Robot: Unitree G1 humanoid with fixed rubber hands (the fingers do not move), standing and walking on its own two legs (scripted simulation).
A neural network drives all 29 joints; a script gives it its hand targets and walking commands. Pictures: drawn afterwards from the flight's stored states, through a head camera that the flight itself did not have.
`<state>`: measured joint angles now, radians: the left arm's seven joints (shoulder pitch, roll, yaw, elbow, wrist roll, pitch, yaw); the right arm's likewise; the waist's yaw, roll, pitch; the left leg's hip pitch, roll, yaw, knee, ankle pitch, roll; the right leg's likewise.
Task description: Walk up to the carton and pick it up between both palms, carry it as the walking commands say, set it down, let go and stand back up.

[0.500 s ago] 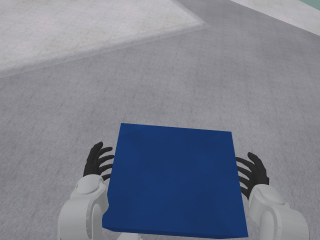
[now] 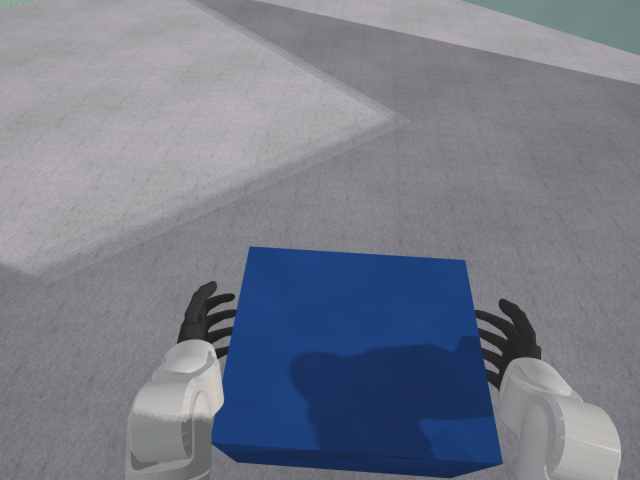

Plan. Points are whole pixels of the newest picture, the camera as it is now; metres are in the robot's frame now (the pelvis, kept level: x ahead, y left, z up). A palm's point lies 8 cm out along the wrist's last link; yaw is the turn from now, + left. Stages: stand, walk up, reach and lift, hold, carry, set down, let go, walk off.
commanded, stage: carry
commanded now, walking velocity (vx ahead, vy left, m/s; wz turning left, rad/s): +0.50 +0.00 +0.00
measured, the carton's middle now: (349, 362) +0.28 -0.02 +0.01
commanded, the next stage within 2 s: none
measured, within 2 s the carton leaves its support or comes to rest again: neither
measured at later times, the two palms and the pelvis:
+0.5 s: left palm (231, 140) +0.66 +0.17 +0.09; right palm (424, 154) +0.63 -0.17 +0.09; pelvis +0.39 +0.02 +0.01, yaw +1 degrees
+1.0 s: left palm (258, 63) +0.99 +0.16 +0.09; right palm (401, 76) +0.97 -0.19 +0.07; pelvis +0.73 +0.00 +0.00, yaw +2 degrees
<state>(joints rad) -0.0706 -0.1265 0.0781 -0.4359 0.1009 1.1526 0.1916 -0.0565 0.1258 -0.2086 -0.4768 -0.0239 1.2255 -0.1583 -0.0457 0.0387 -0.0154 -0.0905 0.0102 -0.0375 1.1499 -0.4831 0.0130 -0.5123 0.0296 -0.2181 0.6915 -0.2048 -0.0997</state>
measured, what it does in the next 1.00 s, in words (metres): walks ahead: left foot, then right foot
